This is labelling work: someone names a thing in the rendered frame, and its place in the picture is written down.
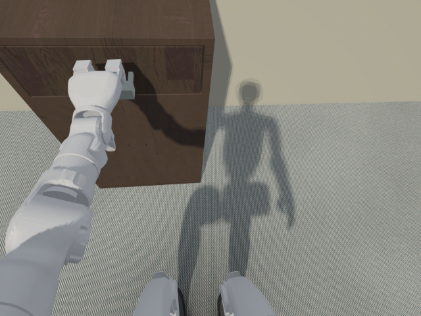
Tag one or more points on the left robot forearm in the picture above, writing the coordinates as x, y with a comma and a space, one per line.
77, 166

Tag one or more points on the cabinet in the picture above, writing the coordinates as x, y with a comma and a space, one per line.
160, 137

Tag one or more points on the left robot thigh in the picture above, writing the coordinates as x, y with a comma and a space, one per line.
159, 298

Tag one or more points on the drawer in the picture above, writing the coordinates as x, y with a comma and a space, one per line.
44, 70

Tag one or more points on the left robot upper arm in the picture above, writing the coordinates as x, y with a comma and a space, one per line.
50, 233

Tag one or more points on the robot thigh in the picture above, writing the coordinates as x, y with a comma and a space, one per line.
240, 297
159, 298

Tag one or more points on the handle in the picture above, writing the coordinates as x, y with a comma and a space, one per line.
128, 90

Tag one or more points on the right robot thigh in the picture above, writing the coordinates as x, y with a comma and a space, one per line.
240, 297

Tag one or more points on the robot left hand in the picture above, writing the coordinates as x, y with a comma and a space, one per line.
97, 88

